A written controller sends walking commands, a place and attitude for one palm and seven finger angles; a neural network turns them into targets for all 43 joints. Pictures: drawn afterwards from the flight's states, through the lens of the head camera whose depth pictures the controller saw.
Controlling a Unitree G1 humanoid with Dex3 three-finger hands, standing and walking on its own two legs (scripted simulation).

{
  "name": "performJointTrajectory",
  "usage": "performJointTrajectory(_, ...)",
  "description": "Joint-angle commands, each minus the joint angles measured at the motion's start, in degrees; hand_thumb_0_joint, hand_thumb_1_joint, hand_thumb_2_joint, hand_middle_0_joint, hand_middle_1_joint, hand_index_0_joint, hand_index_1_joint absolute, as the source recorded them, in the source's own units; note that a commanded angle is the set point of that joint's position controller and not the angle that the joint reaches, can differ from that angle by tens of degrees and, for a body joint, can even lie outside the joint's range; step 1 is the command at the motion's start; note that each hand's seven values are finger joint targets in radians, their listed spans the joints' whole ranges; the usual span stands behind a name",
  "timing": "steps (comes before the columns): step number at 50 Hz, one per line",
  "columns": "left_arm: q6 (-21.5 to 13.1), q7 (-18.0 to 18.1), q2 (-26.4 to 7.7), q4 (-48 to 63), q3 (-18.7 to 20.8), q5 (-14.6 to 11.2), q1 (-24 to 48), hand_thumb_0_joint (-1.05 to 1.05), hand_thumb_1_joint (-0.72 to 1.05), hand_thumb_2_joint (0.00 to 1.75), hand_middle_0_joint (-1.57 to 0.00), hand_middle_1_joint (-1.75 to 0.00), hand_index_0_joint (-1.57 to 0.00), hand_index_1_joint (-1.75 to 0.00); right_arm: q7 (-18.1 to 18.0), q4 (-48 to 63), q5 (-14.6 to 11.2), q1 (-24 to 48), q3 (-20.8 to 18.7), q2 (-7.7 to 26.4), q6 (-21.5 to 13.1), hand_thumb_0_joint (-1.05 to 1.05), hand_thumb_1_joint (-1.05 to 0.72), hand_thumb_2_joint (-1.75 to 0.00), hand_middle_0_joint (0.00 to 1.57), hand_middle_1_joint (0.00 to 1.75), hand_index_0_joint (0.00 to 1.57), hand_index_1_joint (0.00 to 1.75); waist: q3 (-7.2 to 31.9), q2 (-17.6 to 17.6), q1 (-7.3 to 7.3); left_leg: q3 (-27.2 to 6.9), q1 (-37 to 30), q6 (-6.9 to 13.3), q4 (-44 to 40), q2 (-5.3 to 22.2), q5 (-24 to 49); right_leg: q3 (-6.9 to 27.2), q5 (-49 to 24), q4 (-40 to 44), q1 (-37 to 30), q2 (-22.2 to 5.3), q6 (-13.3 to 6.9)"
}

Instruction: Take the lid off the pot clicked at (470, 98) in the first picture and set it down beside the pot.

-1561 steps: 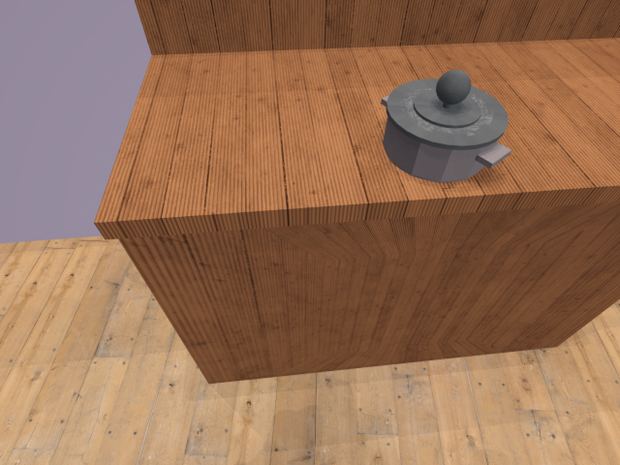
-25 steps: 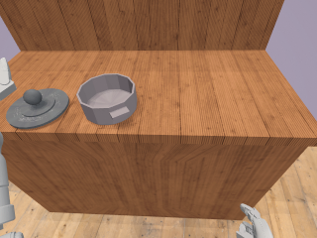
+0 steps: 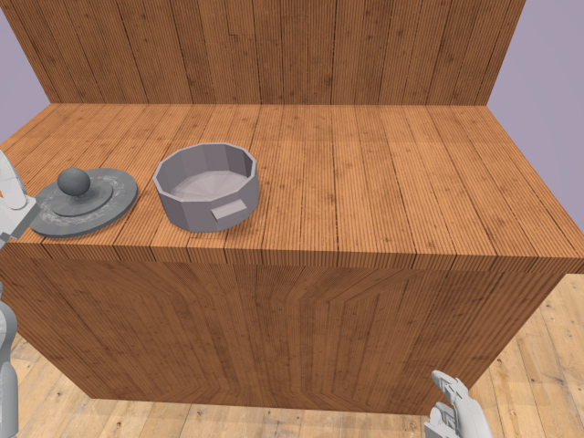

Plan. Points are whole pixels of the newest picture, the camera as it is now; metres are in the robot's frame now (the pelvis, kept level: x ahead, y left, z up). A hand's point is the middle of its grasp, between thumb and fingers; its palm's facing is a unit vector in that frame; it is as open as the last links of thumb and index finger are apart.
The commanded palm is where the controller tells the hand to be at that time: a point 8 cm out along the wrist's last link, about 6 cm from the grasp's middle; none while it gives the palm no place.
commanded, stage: draw the hand back to the body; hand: left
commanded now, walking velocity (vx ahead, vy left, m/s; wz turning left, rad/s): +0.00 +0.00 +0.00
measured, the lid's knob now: (74, 182) +0.47 +0.46 +0.10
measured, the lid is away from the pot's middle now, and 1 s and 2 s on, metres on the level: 0.24 0.24 0.24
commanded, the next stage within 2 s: step back with the hand held close in 0.44 s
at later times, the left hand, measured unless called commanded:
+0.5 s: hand (14, 264) +0.17 +0.25 +0.26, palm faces +0.52 -0.80 -0.30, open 7.4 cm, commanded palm +0.12 +0.29 +0.26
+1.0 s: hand out of the picture +0.14 +0.26 +0.24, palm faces +0.41 -0.76 -0.50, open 7.4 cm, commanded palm +0.08 +0.32 +0.26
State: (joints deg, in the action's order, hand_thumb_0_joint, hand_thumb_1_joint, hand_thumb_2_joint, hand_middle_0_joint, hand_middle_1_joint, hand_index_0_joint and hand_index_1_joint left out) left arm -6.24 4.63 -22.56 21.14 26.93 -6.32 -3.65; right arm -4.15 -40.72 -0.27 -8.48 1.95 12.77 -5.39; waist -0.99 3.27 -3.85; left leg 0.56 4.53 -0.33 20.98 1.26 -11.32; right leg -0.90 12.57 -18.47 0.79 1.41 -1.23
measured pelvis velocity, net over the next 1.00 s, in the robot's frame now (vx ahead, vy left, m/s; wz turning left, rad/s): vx -0.05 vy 0.04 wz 0.01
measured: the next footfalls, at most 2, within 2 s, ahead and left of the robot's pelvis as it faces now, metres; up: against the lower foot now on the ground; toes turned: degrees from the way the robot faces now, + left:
right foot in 1.88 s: -0.20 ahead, -0.07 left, +0.01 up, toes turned +1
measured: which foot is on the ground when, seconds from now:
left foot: down 0.00-1.00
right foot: down 0.00-1.00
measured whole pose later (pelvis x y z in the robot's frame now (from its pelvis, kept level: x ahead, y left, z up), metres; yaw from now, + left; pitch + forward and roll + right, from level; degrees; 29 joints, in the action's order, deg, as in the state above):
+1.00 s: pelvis -0.05 +0.04 -0.01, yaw +1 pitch +0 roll -1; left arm -12.0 5.8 -29.3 44.7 30.5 -5.0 -28.4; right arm -3.6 -32.1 -1.4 -12.0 -0.9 13.4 -1.4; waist -0.5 -0.2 0.1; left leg 1.0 19.5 2.6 29.8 -1.0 -10.5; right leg -0.7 12.1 -27.6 15.6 -1.0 1.7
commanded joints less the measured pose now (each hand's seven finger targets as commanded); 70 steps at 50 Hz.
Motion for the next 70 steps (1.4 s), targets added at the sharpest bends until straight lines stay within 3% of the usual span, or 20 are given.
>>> performJointTrajectory(1,-3.21,0.68,-12.66,13.12,4.68,-0.44,8.33,0.0,0.9,0.9,-0.2,-0.3,-0.2,-0.3,-0.55,9.61,0.1,9.54,-2.0,5.52,-3.53,0.0,-0.9,-0.9,0.2,0.3,0.2,0.3,6.1,0.07,0.12,0.97,-4.5,2.55,-1.74,-0.46,9.98,-0.76,-11.39,3.47,3.64,-0.68,0.12)
performJointTrajectory(14,-4.24,0.63,-9.37,26.46,2.5,0.29,-7.4,0.0,0.9,0.9,-0.2,-0.3,-0.2,-0.3,-0.07,10.8,0.71,9.43,-1.95,4.49,-5.19,0.0,-0.9,-0.9,0.2,0.3,0.2,0.3,4.79,2.17,-0.31,0.04,-4.26,2.09,-1.5,-0.16,7.37,-0.62,-7.67,3.94,4.53,-0.76,-0.28)
performJointTrajectory(17,-3.89,1.27,-10.37,23.44,3.71,0.22,-4.86,0.0,0.9,0.9,-0.2,-0.3,-0.2,-0.3,-0.6,9.96,0.78,9.0,-1.94,4.47,-5.22,0.0,-0.9,-0.9,0.2,0.3,0.2,0.3,2.59,-0.44,0.08,-0.26,-3.15,2.04,-1.89,0.04,5.33,-0.84,-5.62,4.4,5.78,-0.79,-0.15)
performJointTrajectory(22,-3.85,0.95,-8.03,24.23,1.05,0.53,-5.05,0.0,0.9,0.9,-0.2,-0.3,-0.2,-0.3,-0.54,10.21,0.84,9.25,-1.76,4.43,-5.42,0.0,-0.9,-0.9,0.2,0.3,0.2,0.3,1.65,1.09,0.16,-0.82,-3.49,2.01,-2.46,0.03,4.26,-0.9,-3.83,4.66,6.25,-0.79,-0.31)
performJointTrajectory(27,-3.87,1.1,-9.17,24.03,2.54,0.41,-5.98,0.0,0.9,0.9,-0.2,-0.3,-0.2,-0.3,-0.49,10.09,1.0,9.26,-1.72,4.23,-5.32,0.0,-0.9,-0.9,0.2,0.3,0.2,0.3,2.33,-0.89,-0.25,-0.99,-3.13,2.02,-2.52,0.04,4.53,-0.83,-4.38,4.52,5.37,-0.79,-0.35)
performJointTrajectory(28,-6.95,2.15,-19.37,32.16,10.69,1.58,5.12,0.0,0.9,0.9,-0.2,-0.3,-0.2,-0.3,0.07,13.58,-0.1,8.91,-2.09,7.11,-3.82,0.0,-0.9,-0.9,0.2,0.3,0.2,0.3,0.0,0.11,1.73,-2.73,2.61,3.09,1.0,0.21,-0.1,5.48,-6.39,6.33,10.89,-4.01,-0.03)
performJointTrajectory(29,-8.4,2.49,-18.33,29.09,10.36,1.63,4.35,0.0,0.9,0.9,-0.2,-0.3,-0.2,-0.3,-0.11,12.39,0.15,8.46,-1.74,5.81,-3.09,0.0,-0.9,-0.9,0.2,0.3,0.2,0.3,-0.45,-0.34,2.11,-3.47,3.66,3.0,2.35,-0.1,-1.68,6.0,-6.12,6.57,11.75,-5.75,-0.65)
performJointTrajectory(31,-7.26,1.82,-10.91,21.92,4.89,1.69,-7.86,0.0,0.9,0.9,-0.2,-0.3,-0.2,-0.3,0.37,12.94,-0.22,6.37,-2.73,6.41,-1.95,0.0,-0.9,-0.9,0.2,0.3,0.2,0.3,2.04,-4.69,2.9,-3.91,2.81,3.06,5.26,0.2,2.0,5.19,-7.99,5.4,13.1,-7.15,-0.81)
performJointTrajectory(32,-6.96,1.58,-10.51,22.03,4.33,1.62,-10.3,0.0,0.9,0.9,-0.2,-0.3,-0.2,-0.3,0.59,13.45,-0.43,5.7,-3.04,6.57,-1.36,0.0,-0.9,-0.9,0.2,0.3,0.2,0.3,4.0,-4.64,3.13,-3.8,2.69,3.17,5.82,0.8,4.9,4.39,-10.74,4.17,12.4,-7.66,-0.57)
performJointTrajectory(34,-7.01,1.41,-11.07,24.42,4.71,1.36,-12.69,0.0,0.9,0.9,-0.2,-0.3,-0.2,-0.3,0.73,14.29,-0.7,5.25,-3.5,7.0,-0.3,0.0,-0.9,-0.9,0.2,0.3,0.2,0.3,7.25,-1.57,3.31,-3.77,2.4,3.12,5.02,1.87,11.39,3.02,-16.02,1.36,10.39,-7.33,-0.05)
performJointTrajectory(38,-7.19,1.64,-14.05,28.92,8.16,1.02,-17.91,0.0,0.9,0.9,-0.2,-0.3,-0.2,-0.3,0.42,16.19,-1.19,3.8,-4.73,7.52,1.83,0.0,-0.9,-0.9,0.2,0.3,0.2,0.3,12.3,-4.02,3.3,-4.73,2.72,3.2,5.82,4.23,25.69,1.98,-22.82,-3.33,7.43,-6.19,1.23)
performJointTrajectory(40,-7.47,1.9,-14.68,31.15,8.85,0.78,-19.91,0.0,0.9,0.9,-0.2,-0.3,-0.2,-0.3,0.36,16.96,-1.34,3.81,-4.74,7.54,2.35,0.0,-0.9,-0.9,0.2,0.3,0.2,0.3,13.41,-0.98,3.26,-5.33,3.03,3.12,5.31,4.94,27.67,1.56,-20.57,-4.92,7.71,-5.48,1.37)
performJointTrajectory(46,-9.18,2.84,-16.15,34.98,11.39,0.54,-22.43,0.0,0.9,0.9,-0.2,-0.3,-0.2,-0.3,0.15,18.1,-1.22,3.05,-4.99,7.69,1.35,0.0,-0.9,-0.9,0.2,0.3,0.2,0.3,11.75,5.75,2.94,-8.46,11.36,3.44,0.49,7.35,14.99,0.5,-6.18,-10.06,8.11,-3.04,1.34)
performJointTrajectory(53,-9.73,4.26,-14.79,29.15,11.27,1.2,-16.41,0.0,0.9,0.9,-0.2,-0.3,-0.2,-0.3,-0.31,17.04,-1.5,0.99,-5.35,7.89,-0.9,0.0,-0.9,-0.9,0.2,0.3,0.2,0.3,5.03,1.7,4.7,-9.12,23.38,3.62,-0.24,6.26,-17.67,3.75,5.29,-7.69,11.21,-4.39,0.13)
performJointTrajectory(57,-9.92,4.92,-14.15,27.37,9.22,2.06,-13.73,0.0,0.9,0.9,-0.2,-0.3,-0.2,-0.3,-0.52,15.88,-1.3,0.12,-5.35,7.76,-1.5,0.0,-0.9,-0.9,0.2,0.3,0.2,0.3,2.99,-3.68,5.28,-6.86,16.01,2.09,9.45,2.63,-17.42,7.69,17.43,2.7,23.98,-8.58,-1.78)
performJointTrajectory(60,-9.94,5.5,-13.87,28.28,7.88,2.27,-13.45,0.0,0.9,0.9,-0.2,-0.3,-0.2,-0.3,-0.53,14.95,-1.05,-0.3,-4.97,7.28,-1.56,0.0,-0.9,-0.9,0.2,0.3,0.2,0.3,4.5,-5.49,5.72,-6.1,10.84,1.7,15.02,1.48,-12.25,8.13,13.64,3.12,28.4,-11.77,-3.02)
performJointTrajectory(63,-10.52,5.95,-14.02,30.53,8.25,2.23,-13.54,0.0,0.9,0.9,-0.2,-0.3,-0.2,-0.3,-0.93,15.96,-1.27,0.67,-4.75,7.73,-1.86,0.0,-0.9,-0.9,0.2,0.3,0.2,0.3,4.24,-1.14,5.52,-9.92,14.24,2.82,7.9,4.3,-16.9,4.03,14.96,-2.2,27.08,-7.85,-1.22)
performJointTrajectory(66,-11.23,6.17,-13.62,32.63,10.03,2.29,-13.7,0.0,0.9,0.9,-0.2,-0.3,-0.2,-0.3,-1.37,17.29,-0.88,1.74,-4.51,7.96,-2.8,0.0,-0.9,-0.9,0.2,0.3,0.2,0.3,5.44,12.35,5.0,-21.03,30.2,5.98,-12.45,13.32,-31.54,0.02,11.48,-24.36,12.01,1.39,1.17)
performJointTrajectory(68,-11.25,5.78,-14.44,31.79,11.08,2.1,-13.54,0.0,0.9,0.9,-0.2,-0.3,-0.2,-0.3,-0.84,16.55,-0.25,0.78,-5.47,7.27,-3.27,0.0,-0.9,-0.9,0.2,0.3,0.2,0.3,6.79,10.74,5.13,-19.71,31.73,6.59,-12.04,14.3,-28.25,1.62,12.78,-29.24,10.18,2.23,1.05)
performJointTrajectory(70,-11.27,5.48,-14.91,32.29,11.3,1.95,-14.85,0.0,0.9,0.9,-0.2,-0.3,-0.2,-0.3,-0.38,16.18,0.04,1.03,-5.67,6.77,-3.73,0.0,-0.9,-0.9,0.2,0.3,0.2,0.3,7.56,9.04,4.83,-17.05,28.35,5.96,-8.86,12.68,-23.22,1.41,13.07,-23.19,10.82,1.42,0.52)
